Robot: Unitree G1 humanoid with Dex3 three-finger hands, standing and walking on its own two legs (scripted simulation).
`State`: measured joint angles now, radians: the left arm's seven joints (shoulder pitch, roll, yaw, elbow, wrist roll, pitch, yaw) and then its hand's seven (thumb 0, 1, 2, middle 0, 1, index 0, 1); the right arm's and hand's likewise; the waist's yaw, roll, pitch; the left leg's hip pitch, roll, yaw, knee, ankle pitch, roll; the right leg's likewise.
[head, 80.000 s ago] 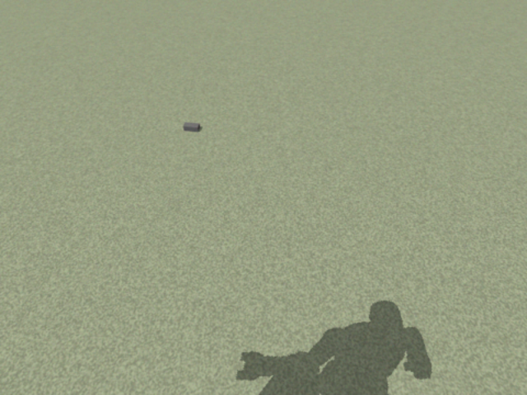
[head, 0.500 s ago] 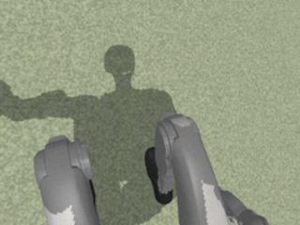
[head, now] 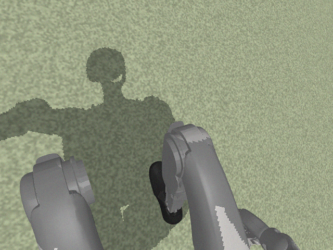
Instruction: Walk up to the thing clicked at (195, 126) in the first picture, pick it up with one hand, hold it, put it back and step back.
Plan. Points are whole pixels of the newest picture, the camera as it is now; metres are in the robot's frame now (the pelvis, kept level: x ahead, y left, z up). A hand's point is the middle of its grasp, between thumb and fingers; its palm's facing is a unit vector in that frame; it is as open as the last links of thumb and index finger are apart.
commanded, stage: rest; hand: left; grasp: from above
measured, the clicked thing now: out of the picture +0.37 +0.42 -0.27
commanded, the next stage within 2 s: open in 0.32 s
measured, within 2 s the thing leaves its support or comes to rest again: neither
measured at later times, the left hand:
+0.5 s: hand out of the picture +0.38 +0.39 -0.24, palm faces -0.31 -0.33 -0.89, open 5.6 cm
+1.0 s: hand out of the picture +0.38 +0.39 -0.24, palm faces -0.31 -0.32 -0.89, open 12.8 cm
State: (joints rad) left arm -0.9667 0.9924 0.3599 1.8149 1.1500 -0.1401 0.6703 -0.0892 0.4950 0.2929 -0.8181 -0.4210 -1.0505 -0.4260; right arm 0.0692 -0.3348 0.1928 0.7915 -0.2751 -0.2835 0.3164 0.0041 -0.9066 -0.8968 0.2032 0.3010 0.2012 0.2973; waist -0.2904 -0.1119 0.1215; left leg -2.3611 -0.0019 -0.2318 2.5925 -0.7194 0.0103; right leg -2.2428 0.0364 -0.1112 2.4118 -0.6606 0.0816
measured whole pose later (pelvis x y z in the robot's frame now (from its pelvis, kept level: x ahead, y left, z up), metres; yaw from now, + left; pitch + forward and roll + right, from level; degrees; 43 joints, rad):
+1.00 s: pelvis +0.00 +0.00 +0.00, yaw -1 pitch +24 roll -16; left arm -0.98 1.05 0.32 1.82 1.11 -0.13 0.67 0.00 -0.30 0.80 -0.25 -0.90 -0.27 -0.88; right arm 0.06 -0.37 0.25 0.77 -0.26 -0.38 0.37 0.00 -0.90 -0.90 0.20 0.30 0.20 0.30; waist -0.30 -0.14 0.18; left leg -2.34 0.00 -0.27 2.61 -0.72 0.01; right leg -2.20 0.04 -0.14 2.40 -0.65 0.08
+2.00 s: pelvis +0.00 +0.00 +0.04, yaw +2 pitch +30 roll -13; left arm -0.79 0.87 0.11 1.22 1.13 -0.15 0.24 0.00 -0.46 0.98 -0.10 -1.00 -0.10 -1.00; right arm 0.11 -0.33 0.09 0.74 -0.13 -0.16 0.29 0.01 -0.90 -0.90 0.20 0.30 0.20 0.30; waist -0.18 0.02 -0.02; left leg -2.30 0.00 -0.18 2.46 -0.71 0.03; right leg -2.18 0.01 -0.08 2.31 -0.67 0.06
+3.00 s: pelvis +0.00 +0.00 +0.12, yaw +7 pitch +35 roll -8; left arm -0.39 0.65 0.18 0.66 0.75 -0.10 0.01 0.00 0.36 0.92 -0.23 -0.50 -0.22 -0.51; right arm 0.16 -0.28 -0.01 0.66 -0.03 0.02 0.12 0.01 -0.90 -0.90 0.21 0.30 0.20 0.30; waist -0.07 0.04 -0.14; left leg -2.08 0.01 -0.10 2.15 -0.69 0.01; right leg -2.01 -0.01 -0.04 2.06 -0.66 0.07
